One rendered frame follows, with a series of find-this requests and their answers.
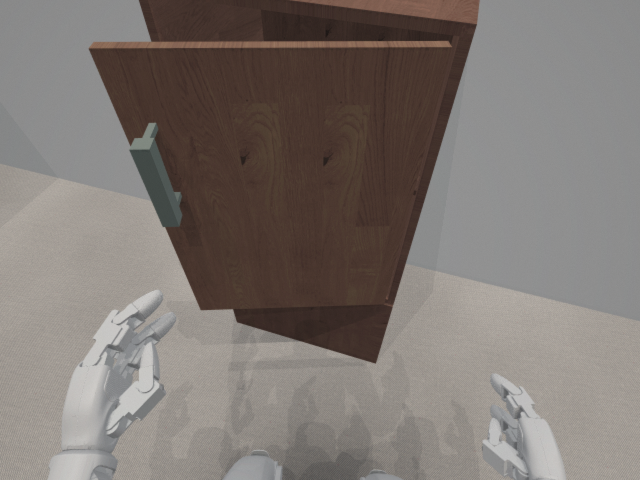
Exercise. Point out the left robot hand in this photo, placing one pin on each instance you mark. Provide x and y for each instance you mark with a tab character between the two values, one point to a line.
90	420

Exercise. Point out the cupboard door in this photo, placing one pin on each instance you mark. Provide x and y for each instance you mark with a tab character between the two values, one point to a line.
297	161

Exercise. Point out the left robot forearm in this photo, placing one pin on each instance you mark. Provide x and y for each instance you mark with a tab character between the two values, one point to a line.
82	465

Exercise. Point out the left robot thigh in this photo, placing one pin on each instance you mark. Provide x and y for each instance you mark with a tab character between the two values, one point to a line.
255	467

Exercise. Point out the left robot shin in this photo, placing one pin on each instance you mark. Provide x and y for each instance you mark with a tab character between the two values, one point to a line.
260	453

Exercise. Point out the right robot hand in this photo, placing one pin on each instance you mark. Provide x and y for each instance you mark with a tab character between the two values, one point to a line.
530	451

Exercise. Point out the handle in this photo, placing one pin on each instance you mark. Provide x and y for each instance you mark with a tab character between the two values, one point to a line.
151	168

